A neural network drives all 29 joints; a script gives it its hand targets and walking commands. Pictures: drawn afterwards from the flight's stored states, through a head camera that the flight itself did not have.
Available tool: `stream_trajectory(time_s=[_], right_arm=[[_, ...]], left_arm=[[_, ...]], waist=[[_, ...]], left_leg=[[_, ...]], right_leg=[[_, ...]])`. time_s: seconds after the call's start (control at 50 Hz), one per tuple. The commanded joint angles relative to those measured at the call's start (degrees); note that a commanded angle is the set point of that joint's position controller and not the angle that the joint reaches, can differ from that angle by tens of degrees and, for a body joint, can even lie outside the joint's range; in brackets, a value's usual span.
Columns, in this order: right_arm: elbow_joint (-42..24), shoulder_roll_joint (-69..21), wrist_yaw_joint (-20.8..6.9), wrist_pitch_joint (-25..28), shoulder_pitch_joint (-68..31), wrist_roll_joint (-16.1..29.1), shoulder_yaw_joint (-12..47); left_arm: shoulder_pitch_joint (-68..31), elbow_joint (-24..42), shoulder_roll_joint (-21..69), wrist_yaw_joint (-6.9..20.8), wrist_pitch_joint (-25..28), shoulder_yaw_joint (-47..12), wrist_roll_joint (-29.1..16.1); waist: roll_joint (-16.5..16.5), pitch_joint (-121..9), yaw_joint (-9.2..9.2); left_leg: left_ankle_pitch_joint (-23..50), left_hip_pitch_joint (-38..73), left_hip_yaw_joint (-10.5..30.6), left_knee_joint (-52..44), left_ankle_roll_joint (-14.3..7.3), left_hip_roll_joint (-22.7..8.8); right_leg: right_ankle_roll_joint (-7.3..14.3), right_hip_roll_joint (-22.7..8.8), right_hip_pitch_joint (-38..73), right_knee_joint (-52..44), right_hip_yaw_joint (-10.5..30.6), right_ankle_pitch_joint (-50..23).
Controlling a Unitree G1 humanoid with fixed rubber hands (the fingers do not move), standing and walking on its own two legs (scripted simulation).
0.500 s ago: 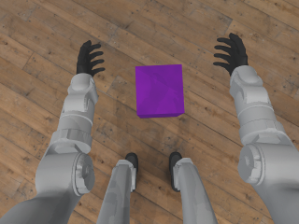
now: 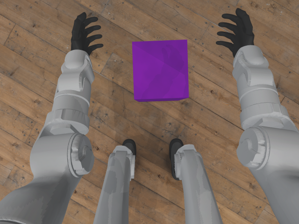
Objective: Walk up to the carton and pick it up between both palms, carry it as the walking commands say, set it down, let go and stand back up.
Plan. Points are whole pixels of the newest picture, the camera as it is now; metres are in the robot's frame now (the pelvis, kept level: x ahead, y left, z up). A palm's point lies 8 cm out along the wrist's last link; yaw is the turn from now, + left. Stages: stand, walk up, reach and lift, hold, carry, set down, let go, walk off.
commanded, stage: reach and lift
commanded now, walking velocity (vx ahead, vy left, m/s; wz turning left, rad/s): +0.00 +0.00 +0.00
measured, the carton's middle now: (159, 75) +0.51 -0.03 -0.48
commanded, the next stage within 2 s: none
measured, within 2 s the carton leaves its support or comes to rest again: neither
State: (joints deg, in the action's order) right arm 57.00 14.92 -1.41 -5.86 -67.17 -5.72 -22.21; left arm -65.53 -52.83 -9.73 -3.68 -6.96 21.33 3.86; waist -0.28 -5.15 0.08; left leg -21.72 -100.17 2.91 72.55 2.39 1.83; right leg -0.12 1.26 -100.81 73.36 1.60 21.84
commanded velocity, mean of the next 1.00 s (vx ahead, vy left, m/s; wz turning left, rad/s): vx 0.00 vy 0.00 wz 0.00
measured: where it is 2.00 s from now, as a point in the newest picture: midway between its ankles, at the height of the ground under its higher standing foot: (152, 167)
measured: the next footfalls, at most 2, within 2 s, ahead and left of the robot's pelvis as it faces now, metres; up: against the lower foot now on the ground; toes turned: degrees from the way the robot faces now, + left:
none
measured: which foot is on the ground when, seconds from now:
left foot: down 0.00-1.00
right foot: down 0.00-1.00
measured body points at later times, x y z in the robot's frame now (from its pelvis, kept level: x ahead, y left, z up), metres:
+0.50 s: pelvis -0.03 +0.01 -0.14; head +0.34 +0.00 +0.12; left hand +0.53 +0.17 -0.30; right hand +0.53 -0.21 -0.30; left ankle +0.07 +0.13 -0.57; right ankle +0.07 -0.12 -0.57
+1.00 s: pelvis -0.04 +0.01 -0.23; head +0.34 -0.01 -0.01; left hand +0.52 +0.16 -0.42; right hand +0.52 -0.20 -0.42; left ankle +0.07 +0.13 -0.57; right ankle +0.07 -0.12 -0.57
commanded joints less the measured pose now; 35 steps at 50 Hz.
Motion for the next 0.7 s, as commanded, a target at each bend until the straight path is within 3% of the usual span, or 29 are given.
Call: stream_trajectory(time_s=[0.0,0.02,0.04,0.06,0.08,0.1,0.14,0.16,0.2,0.24,0.26,0.28,0.3,0.32,0.34,0.36,0.38,0.4,0.42,0.44,0.46,0.48,0.5,0.52,0.56,0.58,0.62,0.66,0.68], right_arm=[[-7.6,5.6,1.1,1.6,-16.7,2.9,2.3],[-7.9,6.8,1.3,1.4,-16.6,3.2,2.5],[-7.8,4.9,1.7,1.2,-17.1,5.2,5.8],[-5.7,7.3,1.7,1.1,-16.3,4.3,4.0],[-4.0,9.0,2.3,0.5,-12.7,2.6,2.5],[-8.3,9.6,2.6,1.3,-15.5,3.8,2.4],[-8.8,8.8,2.6,1.7,-14.2,5.4,5.0],[-6.1,7.4,2.7,1.4,-13.3,6.0,5.8],[-3.8,9.7,2.8,1.6,-12.8,7.0,6.1],[-13.5,12.9,3.6,2.1,-16.2,7.8,6.0],[-16.2,13.4,4.0,2.3,-19.1,8.8,6.7],[-8.0,12.6,3.7,1.9,-17.9,10.1,8.3],[-6.5,11.4,3.5,0.8,-17.7,10.2,8.7],[-15.3,13.4,3.9,1.2,-20.6,11.3,9.2],[-17.3,13.7,4.0,1.2,-24.0,13.5,10.2],[-8.9,13.4,3.9,0.5,-22.5,13.2,11.1],[-4.1,14.1,4.0,-0.4,-21.9,12.0,10.8],[-12.7,13.8,3.9,-0.1,-23.4,14.2,11.4],[-10.5,11.3,3.8,-0.5,-24.1,16.6,13.4],[-0.8,10.9,3.8,-0.6,-22.9,14.7,13.1],[-2.3,11.5,3.8,-0.4,-22.8,13.6,13.0],[-3.0,12.5,4.5,0.0,-22.8,12.8,11.7],[-1.8,12.4,4.8,0.9,-22.5,13.7,11.7],[-5.7,14.6,5.2,1.8,-27.2,12.3,10.7],[0.8,14.5,5.4,2.1,-28.3,13.7,11.5],[-3.8,15.8,5.7,2.2,-30.0,12.3,11.9],[1.8,15.8,5.9,2.1,-28.7,12.5,10.4],[5.2,13.2,5.1,1.9,-27.1,12.3,14.1],[1.6,14.0,5.3,2.3,-29.0,14.0,13.3]], left_arm=[[-12.6,4.3,-8.1,-1.6,1.9,1.4,0.6],[-12.8,4.7,-5.8,-1.8,1.4,-0.4,0.2],[-14.5,5.7,-6.6,-1.5,1.6,-0.8,-1.7],[-11.3,2.6,-5.8,-2.4,1.4,-1.8,-0.9],[-9.9,2.8,-6.9,-2.9,0.9,-0.6,-0.3],[-12.8,6.9,-5.8,-3.2,1.6,-2.5,-1.8],[-14.2,10.8,-6.5,-3.3,2.6,-3.8,-3.0],[-12.8,7.9,-6.3,-3.7,2.3,-3.8,-3.1],[-13.5,7.9,-5.3,-3.9,1.7,-6.6,-5.0],[-12.3,12.8,-5.7,-4.4,1.7,-6.7,-6.6],[-15.6,17.9,-8.6,-4.5,2.5,-7.9,-9.0],[-13.6,6.3,-6.8,-4.7,1.4,-8.9,-9.0],[-16.4,8.4,-9.3,-5.0,1.2,-6.6,-5.7],[-18.3,16.0,-11.4,-5.3,1.7,-6.6,-7.4],[-20.3,18.7,-10.5,-5.8,1.6,-8.2,-8.6],[-18.9,7.9,-10.4,-5.7,0.4,-8.1,-8.6],[-20.1,3.8,-10.2,-5.8,-0.5,-7.1,-7.4],[-20.0,12.1,-8.9,-6.1,-0.4,-9.1,-9.0],[-23.3,14.6,-9.2,-6.2,0.0,-8.8,-9.2],[-21.5,3.0,-7.4,-5.3,0.1,-8.7,-9.8],[-21.2,2.3,-10.8,-5.1,0.0,-6.2,-7.9],[-21.0,4.5,-10.1,-5.6,0.0,-7.3,-8.8],[-22.6,5.5,-11.6,-5.3,1.4,-6.5,-8.7],[-25.0,7.0,-9.3,-5.0,1.6,-8.3,-9.7],[-24.7,-1.3,-12.5,-5.0,2.2,-9.1,-10.5],[-25.7,1.6,-13.5,-5.4,1.8,-7.6,-9.2],[-27.2,-1.5,-11.0,-5.1,1.9,-10.8,-11.4],[-27.4,-2.6,-10.6,-5.2,2.1,-10.3,-12.1],[-25.8,-3.6,-11.0,-4.9,2.0,-11.6,-12.8]], waist=[[4.1,-53.4,2.70],[1.4,-56.0,1.19],[4.0,-57.6,1.41],[1.8,-57.1,1.93],[2.3,-56.5,-0.95],[1.7,-56.8,-1.35],[0.5,-60.1,-1.31],[1.5,-59.5,-0.77],[-0.5,-60.4,-2.96],[-0.5,-65.2,-3.27],[2.1,-71.7,-4.63],[0.3,-62.4,-2.57],[-1.6,-61.0,0.42],[1.1,-69.6,-1.27],[1.0,-72.9,-0.56],[2.3,-64.4,-0.70],[0.3,-62.2,-0.96],[-1.3,-65.8,-1.31],[-0.7,-64.8,1.48],[0.2,-53.2,-0.20],[2.8,-58.4,0.00],[2.6,-56.8,-2.31],[0.3,-57.9,0.25],[-0.9,-62.5,-2.39],[1.0,-52.2,-1.07],[1.3,-59.7,-1.36],[-2.3,-48.7,-2.20],[2.3,-50.4,-3.66],[0.3,-53.3,-3.30]], left_leg=[[10.6,16.3,-6.8,4.1,1.2,3.8],[12.7,17.5,-6.9,6.8,1.9,4.3],[12.7,15.2,-8.3,8.1,1.5,4.3],[13.1,17.6,-7.0,7.7,1.6,4.0],[10.3,16.4,-6.7,8.8,1.9,4.0],[12.6,19.8,-5.8,10.6,2.0,3.8],[15.6,15.9,-6.8,13.4,2.2,4.3],[16.8,17.6,-6.4,14.4,2.0,4.2],[18.2,21.1,-5.2,16.9,2.2,3.8],[22.0,20.0,-5.9,20.1,2.7,4.2],[23.1,19.1,-5.0,21.3,1.9,4.1],[19.0,17.3,-5.2,21.8,1.3,3.5],[14.7,14.3,-7.0,22.2,1.9,3.7],[17.3,17.3,-6.6,23.9,1.9,3.5],[21.5,20.6,-5.8,24.4,1.2,3.8],[14.3,17.8,-5.0,25.0,0.3,2.9],[9.5,16.5,-6.7,25.8,1.1,2.8],[11.9,19.5,-6.7,25.2,1.2,2.5],[13.5,19.8,-7.0,26.0,1.2,3.0],[9.8,9.3,-7.5,27.0,1.5,2.6],[5.9,11.1,-7.4,27.8,1.3,2.3],[11.0,12.2,-6.5,28.8,1.2,2.4],[11.8,11.9,-6.9,30.6,1.5,2.8],[14.4,15.2,-6.4,32.0,1.8,2.2],[8.0,5.7,-6.8,33.6,1.0,2.0],[9.6,12.1,-6.7,34.4,1.2,1.8],[6.8,9.6,-6.1,33.7,1.2,2.1],[8.3,9.9,-6.0,36.5,1.5,2.0],[6.7,12.0,-5.7,36.6,1.2,1.1]], right_leg=[[-2.7,2.8,29.7,4.7,-3.1,-13.9],[-2.3,3.1,29.5,6.1,-2.4,-16.5],[-3.0,2.6,32.0,7.3,-2.6,-18.0],[-3.1,3.1,26.8,9.1,-3.9,-16.2],[-2.9,3.2,26.9,9.8,-4.9,-13.8],[-2.9,3.2,20.7,10.2,-5.5,-12.8],[-2.2,2.9,24.9,13.4,-3.9,-19.5],[-2.8,2.9,21.3,14.6,-4.7,-18.5],[-2.0,2.7,16.7,16.2,-4.7,-17.6],[-1.5,3.2,21.0,17.6,-3.7,-24.0],[-2.2,2.5,25.6,20.6,-4.5,-27.2],[-2.6,2.3,16.0,21.3,-4.6,-18.9],[-2.2,2.0,15.4,21.1,-3.3,-15.2],[-2.0,2.1,21.3,22.3,-3.3,-20.0],[-2.3,2.4,21.1,23.8,-4.4,-22.2],[-2.7,2.1,14.3,24.9,-5.1,-13.8],[-2.2,1.8,12.0,24.1,-4.2,-8.3],[-2.0,2.0,14.7,24.0,-5.4,-10.8],[-1.8,2.0,15.5,25.2,-4.4,-12.9],[-1.5,1.4,10.8,25.6,-3.3,-10.0],[-1.8,1.4,13.5,26.0,-3.5,-7.0],[-2.1,1.7,12.1,27.6,-4.9,-12.1],[-1.7,1.4,10.9,28.9,-3.0,-11.9],[-1.6,1.6,11.2,29.3,-4.0,-13.1],[-1.8,0.5,8.6,32.7,-3.6,-9.5],[-2.4,0.5,11.2,32.5,-4.2,-9.0],[-1.7,0.8,1.5,32.9,-5.0,-4.4],[-1.9,0.4,7.9,35.0,-4.4,-7.9],[-2.3,0.4,7.1,36.0,-5.2,-5.9]])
